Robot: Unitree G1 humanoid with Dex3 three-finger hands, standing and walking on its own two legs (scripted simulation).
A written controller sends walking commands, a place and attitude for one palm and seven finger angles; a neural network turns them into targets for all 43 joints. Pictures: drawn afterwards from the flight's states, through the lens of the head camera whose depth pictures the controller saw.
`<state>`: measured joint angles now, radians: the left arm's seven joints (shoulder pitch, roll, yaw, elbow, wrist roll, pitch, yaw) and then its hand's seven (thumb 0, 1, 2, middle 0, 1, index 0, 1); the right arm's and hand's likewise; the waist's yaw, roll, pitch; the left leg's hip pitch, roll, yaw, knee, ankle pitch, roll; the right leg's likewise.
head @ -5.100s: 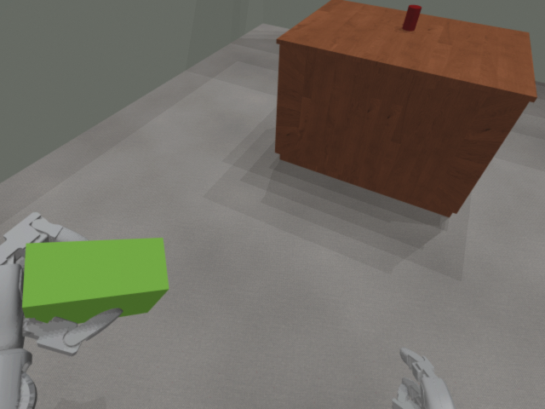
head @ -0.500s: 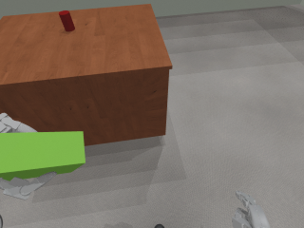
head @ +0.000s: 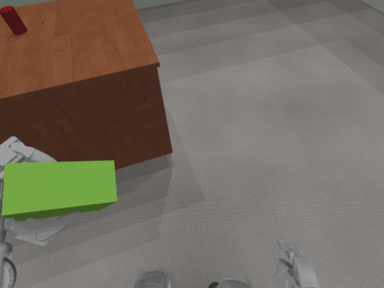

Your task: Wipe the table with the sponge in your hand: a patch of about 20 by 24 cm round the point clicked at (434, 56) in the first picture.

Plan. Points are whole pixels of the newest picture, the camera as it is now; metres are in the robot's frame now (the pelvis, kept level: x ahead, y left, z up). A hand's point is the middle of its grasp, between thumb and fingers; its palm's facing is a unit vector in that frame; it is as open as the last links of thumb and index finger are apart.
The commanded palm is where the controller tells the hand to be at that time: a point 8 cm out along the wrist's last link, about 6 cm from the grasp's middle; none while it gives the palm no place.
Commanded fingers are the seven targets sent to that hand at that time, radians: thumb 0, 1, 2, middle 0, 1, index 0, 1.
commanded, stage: take the last steps up to it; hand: left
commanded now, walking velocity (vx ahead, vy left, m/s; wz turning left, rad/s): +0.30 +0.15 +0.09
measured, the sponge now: (78, 190) +0.24 +0.19 +0.15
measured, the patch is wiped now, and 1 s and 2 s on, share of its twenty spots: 0.00 0.00 0.00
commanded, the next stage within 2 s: none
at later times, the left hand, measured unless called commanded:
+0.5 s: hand (35, 202) +0.21 +0.22 +0.17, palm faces +0.45 -0.77 -0.45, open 10.2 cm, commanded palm +0.15 +0.27 +0.19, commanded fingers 0.00 0.10 1.30 -1.20 -1.60 -1.20 -1.60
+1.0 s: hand (28, 136) +0.32 +0.29 +0.18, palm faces +0.41 -0.80 -0.44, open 10.2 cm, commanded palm +0.25 +0.32 +0.19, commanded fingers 0.00 0.10 1.30 -1.20 -1.60 -1.20 -1.60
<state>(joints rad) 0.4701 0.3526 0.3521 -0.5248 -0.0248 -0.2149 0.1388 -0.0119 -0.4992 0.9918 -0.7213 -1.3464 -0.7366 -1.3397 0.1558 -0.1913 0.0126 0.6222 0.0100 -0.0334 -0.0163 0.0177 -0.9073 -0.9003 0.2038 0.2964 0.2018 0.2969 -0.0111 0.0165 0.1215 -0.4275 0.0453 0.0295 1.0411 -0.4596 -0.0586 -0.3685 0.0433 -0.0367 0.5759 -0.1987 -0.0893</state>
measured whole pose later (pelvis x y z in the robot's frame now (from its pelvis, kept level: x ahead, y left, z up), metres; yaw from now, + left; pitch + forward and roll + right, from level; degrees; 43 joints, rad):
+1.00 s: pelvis +0.09 +0.04 +0.00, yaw +1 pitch +1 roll +1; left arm 0.44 0.39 0.38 -0.49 -0.01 -0.24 0.16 -0.01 -0.50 0.99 -0.72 -1.35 -0.74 -1.34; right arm 0.17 -0.16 -0.02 0.61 0.01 -0.11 -0.04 0.02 -0.91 -0.90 0.20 0.30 0.20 0.30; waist -0.02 -0.03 0.06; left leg -0.28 0.04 0.15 0.56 -0.29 0.02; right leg -0.43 -0.08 -0.08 1.04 -0.52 0.02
